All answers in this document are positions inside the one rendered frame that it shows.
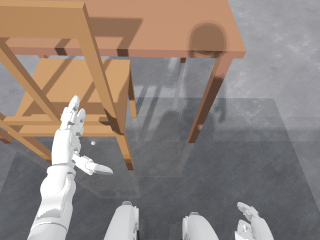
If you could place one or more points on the table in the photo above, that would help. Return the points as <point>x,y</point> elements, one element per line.
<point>152,28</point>

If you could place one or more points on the robot right hand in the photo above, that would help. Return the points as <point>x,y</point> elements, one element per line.
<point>258,230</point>

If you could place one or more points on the robot left thigh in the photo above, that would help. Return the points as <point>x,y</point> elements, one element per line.
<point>124,223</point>

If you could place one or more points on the robot right shin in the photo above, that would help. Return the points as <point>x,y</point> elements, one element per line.
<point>194,213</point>

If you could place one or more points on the left robot forearm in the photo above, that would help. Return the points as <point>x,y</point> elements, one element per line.
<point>54,214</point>

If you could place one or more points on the robot left hand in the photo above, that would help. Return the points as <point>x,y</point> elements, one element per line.
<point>66,139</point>

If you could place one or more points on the chair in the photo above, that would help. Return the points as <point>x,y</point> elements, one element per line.
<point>102,85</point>

